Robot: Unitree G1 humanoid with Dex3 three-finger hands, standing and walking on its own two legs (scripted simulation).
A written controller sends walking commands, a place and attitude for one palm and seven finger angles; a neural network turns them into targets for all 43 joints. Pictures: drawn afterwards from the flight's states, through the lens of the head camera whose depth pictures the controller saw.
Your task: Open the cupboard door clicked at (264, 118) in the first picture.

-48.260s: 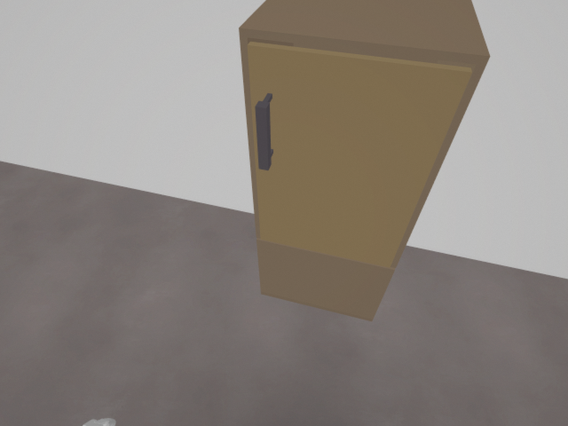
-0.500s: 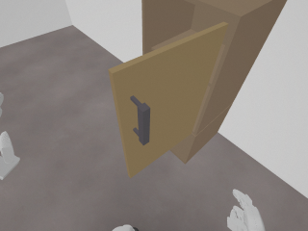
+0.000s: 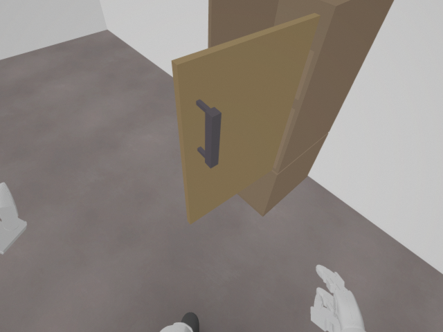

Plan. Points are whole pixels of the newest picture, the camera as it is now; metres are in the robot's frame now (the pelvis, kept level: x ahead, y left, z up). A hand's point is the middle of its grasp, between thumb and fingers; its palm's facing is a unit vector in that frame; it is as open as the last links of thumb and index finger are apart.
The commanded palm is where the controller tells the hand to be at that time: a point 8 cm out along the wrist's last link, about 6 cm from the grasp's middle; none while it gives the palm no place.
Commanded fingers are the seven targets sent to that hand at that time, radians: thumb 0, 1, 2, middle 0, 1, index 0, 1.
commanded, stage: stop stepping back and stand still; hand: left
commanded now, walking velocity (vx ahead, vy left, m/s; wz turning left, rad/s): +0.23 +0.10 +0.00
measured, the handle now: (206, 134) +0.50 +0.07 +0.06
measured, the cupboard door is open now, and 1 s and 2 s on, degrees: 86 86 86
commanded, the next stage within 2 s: let the arm hang, fingers relaxed in 0.60 s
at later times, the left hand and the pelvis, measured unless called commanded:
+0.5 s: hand out of the picture +0.14 +0.25 +0.17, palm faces +0.38 -0.80 -0.46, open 7.4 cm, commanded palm +0.09 +0.30 +0.19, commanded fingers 0.00 0.90 0.90 -0.20 -0.30 -0.20 -0.30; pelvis -0.06 +0.00 +0.01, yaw -2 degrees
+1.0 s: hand out of the picture +0.00 +0.17 -0.18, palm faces +0.02 -0.99 -0.16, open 7.1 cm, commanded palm none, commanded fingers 0.00 0.90 0.90 -0.20 -0.30 -0.20 -0.30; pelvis -0.07 +0.00 +0.00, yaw +1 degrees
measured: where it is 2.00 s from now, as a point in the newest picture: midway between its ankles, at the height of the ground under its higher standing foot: outside the picture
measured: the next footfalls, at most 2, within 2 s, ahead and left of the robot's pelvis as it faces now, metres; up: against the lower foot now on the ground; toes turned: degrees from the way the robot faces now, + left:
right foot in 0.02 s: -0.04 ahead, -0.11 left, +0.00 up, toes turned +0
left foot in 0.16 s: +0.07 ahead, +0.10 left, +0.00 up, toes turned -2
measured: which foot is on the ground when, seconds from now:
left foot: down 0.00-0.00, up 0.02-0.14, down 0.16-1.00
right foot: up 0.00-0.00, down 0.02-1.00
